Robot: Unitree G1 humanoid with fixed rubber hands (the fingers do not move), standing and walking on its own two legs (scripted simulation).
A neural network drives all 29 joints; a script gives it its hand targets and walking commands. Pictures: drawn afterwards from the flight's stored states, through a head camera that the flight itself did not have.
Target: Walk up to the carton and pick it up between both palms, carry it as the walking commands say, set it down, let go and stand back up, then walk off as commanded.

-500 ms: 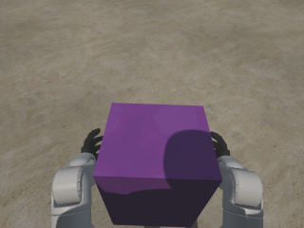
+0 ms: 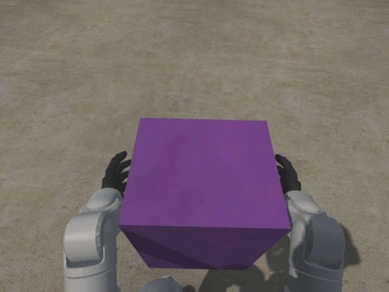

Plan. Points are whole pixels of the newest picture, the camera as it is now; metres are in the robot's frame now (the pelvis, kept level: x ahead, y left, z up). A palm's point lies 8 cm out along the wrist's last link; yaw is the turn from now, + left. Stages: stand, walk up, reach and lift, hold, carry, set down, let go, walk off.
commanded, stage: carry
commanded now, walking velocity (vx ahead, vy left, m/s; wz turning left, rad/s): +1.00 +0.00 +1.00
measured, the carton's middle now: (200, 204) +0.28 +0.01 +0.03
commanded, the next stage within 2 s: none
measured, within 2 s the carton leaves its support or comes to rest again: neither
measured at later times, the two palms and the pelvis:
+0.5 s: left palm (99, 77) +0.64 +0.33 +0.06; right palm (199, 56) +0.76 +0.04 +0.06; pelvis +0.45 +0.09 -0.03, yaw +22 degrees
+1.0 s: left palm (17, 36) +0.86 +0.70 +0.06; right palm (97, 11) +1.08 +0.48 +0.06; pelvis +0.78 +0.41 +0.00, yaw +48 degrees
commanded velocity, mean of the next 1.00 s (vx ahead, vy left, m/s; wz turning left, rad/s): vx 1.00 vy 0.00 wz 1.00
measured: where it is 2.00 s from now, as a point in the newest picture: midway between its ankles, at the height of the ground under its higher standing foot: (23, 136)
